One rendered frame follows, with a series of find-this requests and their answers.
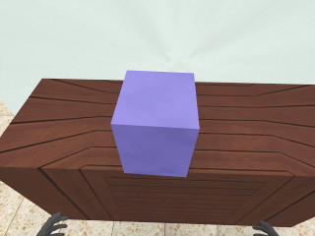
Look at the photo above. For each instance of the right robot hand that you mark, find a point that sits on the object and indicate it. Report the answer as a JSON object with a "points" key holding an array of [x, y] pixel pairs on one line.
{"points": [[266, 227]]}

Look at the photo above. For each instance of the left robot hand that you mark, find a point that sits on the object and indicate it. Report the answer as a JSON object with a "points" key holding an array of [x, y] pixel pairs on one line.
{"points": [[49, 226]]}

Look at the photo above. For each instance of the pedestal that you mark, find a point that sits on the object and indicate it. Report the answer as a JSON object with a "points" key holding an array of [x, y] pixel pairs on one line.
{"points": [[254, 157]]}

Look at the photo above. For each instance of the carton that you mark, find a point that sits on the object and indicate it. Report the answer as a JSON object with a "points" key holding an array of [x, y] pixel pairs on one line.
{"points": [[155, 123]]}

